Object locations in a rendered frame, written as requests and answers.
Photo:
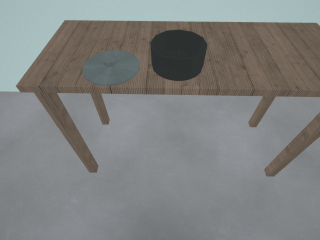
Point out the pot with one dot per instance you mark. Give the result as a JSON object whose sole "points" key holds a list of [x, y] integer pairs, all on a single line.
{"points": [[178, 55]]}

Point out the knob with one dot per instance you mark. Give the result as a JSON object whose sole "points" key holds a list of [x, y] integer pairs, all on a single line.
{"points": [[110, 60]]}

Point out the table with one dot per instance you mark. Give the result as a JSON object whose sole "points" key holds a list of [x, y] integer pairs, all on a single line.
{"points": [[269, 59]]}

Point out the lid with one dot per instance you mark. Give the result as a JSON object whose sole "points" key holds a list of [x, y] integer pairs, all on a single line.
{"points": [[97, 73]]}

